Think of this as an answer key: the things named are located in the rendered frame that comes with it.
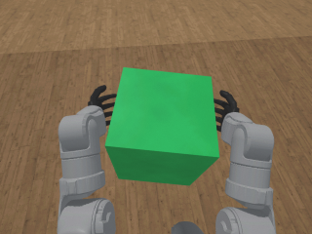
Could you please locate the carton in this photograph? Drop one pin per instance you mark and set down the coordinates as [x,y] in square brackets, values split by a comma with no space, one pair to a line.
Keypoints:
[163,127]

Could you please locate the left robot forearm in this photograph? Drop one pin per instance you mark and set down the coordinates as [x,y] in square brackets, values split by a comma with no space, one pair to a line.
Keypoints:
[79,148]

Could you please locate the right robot thigh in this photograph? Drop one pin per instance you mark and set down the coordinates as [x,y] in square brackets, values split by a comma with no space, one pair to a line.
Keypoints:
[186,227]

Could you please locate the right robot upper arm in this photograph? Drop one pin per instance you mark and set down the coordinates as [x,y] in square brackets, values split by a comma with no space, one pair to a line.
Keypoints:
[232,220]

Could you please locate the left robot upper arm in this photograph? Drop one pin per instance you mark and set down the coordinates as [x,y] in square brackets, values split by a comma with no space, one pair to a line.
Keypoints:
[87,216]

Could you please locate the right robot forearm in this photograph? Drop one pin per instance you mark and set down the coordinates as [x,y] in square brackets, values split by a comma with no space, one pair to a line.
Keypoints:
[251,156]

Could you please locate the left robot hand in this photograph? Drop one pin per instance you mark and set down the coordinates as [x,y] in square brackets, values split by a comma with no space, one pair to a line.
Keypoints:
[97,101]

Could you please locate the right robot hand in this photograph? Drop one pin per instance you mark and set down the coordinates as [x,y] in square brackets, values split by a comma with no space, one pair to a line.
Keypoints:
[229,107]

